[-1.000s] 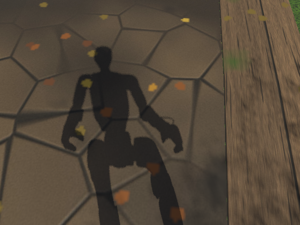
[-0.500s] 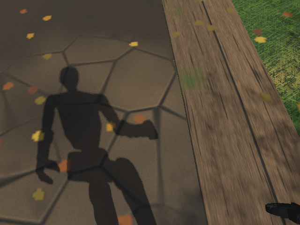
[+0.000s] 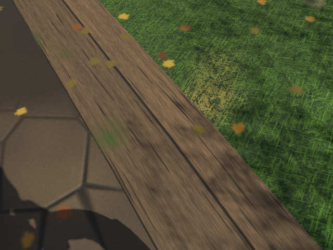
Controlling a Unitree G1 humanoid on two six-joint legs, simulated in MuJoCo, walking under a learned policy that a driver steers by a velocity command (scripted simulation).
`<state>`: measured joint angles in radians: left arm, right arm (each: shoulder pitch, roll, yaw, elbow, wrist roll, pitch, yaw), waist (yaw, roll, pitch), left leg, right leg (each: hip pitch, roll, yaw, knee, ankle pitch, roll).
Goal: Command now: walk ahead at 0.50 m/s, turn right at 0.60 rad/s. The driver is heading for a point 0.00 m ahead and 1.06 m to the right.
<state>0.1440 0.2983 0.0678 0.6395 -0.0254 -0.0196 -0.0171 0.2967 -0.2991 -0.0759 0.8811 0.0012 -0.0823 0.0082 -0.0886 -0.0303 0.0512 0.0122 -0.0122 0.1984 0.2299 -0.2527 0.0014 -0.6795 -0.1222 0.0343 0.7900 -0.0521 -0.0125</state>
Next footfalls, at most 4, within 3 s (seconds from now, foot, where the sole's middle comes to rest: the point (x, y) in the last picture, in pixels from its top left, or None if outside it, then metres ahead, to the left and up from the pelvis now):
0.14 right None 0.25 -0.14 -0.78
0.64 left None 0.41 0.03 -0.78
1.06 right None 0.23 -0.18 -0.78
1.50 left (224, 209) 0.60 -0.25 -0.78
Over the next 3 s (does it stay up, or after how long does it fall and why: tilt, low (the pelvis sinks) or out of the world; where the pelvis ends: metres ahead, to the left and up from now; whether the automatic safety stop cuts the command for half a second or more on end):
stays up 0.71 -0.95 -0.02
